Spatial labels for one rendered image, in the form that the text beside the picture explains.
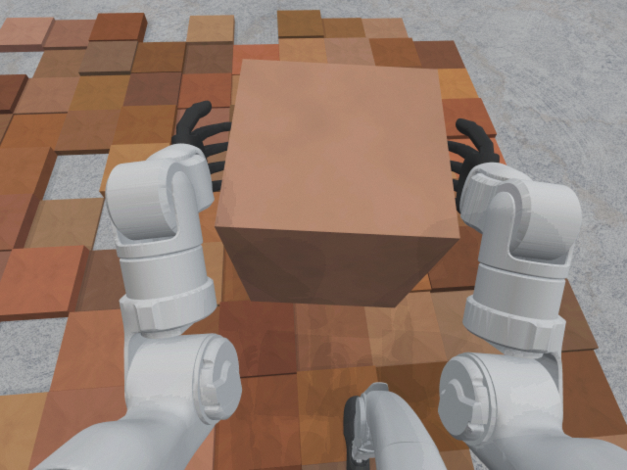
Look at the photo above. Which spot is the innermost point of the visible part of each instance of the robot left forearm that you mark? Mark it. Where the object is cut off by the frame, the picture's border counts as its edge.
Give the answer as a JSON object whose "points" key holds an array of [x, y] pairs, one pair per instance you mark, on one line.
{"points": [[154, 210]]}

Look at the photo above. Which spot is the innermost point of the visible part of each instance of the robot right forearm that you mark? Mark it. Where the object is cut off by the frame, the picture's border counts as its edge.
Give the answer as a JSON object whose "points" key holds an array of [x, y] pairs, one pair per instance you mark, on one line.
{"points": [[529, 229]]}

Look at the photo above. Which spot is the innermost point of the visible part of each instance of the carton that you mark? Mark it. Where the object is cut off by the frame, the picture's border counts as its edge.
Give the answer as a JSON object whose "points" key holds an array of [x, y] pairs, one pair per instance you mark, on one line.
{"points": [[337, 186]]}

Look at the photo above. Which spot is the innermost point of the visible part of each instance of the right robot shin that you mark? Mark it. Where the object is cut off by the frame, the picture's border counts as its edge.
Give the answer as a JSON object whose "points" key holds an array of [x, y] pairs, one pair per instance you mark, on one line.
{"points": [[362, 450]]}

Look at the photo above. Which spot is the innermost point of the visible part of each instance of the left robot hand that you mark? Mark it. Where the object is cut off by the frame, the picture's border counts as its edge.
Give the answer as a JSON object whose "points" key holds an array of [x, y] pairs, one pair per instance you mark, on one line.
{"points": [[195, 138]]}

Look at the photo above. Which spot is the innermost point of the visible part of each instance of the right robot thigh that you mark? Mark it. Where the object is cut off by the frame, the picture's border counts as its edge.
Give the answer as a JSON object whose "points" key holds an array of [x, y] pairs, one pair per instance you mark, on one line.
{"points": [[399, 438]]}

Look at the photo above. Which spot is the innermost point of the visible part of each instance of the robot right upper arm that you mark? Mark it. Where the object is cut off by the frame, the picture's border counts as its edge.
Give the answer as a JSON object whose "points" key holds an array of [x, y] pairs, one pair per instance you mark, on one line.
{"points": [[508, 411]]}

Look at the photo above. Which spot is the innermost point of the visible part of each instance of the robot left upper arm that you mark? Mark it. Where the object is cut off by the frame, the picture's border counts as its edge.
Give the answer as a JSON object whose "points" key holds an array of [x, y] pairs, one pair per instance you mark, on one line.
{"points": [[177, 390]]}

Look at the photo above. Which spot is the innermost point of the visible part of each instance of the right robot hand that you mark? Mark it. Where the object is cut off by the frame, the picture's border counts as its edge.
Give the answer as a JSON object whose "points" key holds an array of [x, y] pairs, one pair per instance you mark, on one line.
{"points": [[471, 156]]}

